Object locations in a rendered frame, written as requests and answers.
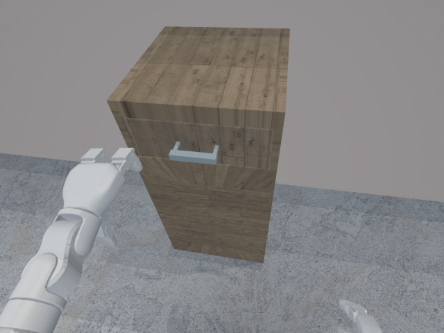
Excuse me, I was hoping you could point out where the robot left hand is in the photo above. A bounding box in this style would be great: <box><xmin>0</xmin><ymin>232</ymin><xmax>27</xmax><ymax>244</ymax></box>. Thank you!
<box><xmin>62</xmin><ymin>148</ymin><xmax>142</xmax><ymax>248</ymax></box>

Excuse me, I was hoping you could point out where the robot left forearm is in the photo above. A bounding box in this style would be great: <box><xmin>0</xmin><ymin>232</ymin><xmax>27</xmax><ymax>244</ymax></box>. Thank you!
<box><xmin>0</xmin><ymin>207</ymin><xmax>101</xmax><ymax>333</ymax></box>

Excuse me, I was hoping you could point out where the cabinet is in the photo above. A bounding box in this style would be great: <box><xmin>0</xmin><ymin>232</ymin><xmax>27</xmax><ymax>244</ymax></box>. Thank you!
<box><xmin>107</xmin><ymin>26</ymin><xmax>290</xmax><ymax>263</ymax></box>

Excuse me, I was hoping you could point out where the handle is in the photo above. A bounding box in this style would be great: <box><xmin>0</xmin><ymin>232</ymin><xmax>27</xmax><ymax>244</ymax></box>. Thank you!
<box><xmin>169</xmin><ymin>142</ymin><xmax>219</xmax><ymax>165</ymax></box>

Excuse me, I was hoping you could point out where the drawer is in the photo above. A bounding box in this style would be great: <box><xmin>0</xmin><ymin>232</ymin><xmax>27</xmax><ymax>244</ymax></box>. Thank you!
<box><xmin>123</xmin><ymin>117</ymin><xmax>272</xmax><ymax>169</ymax></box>

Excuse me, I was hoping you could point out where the robot right hand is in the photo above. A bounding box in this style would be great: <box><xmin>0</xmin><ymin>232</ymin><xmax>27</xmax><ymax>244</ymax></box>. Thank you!
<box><xmin>335</xmin><ymin>300</ymin><xmax>383</xmax><ymax>333</ymax></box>

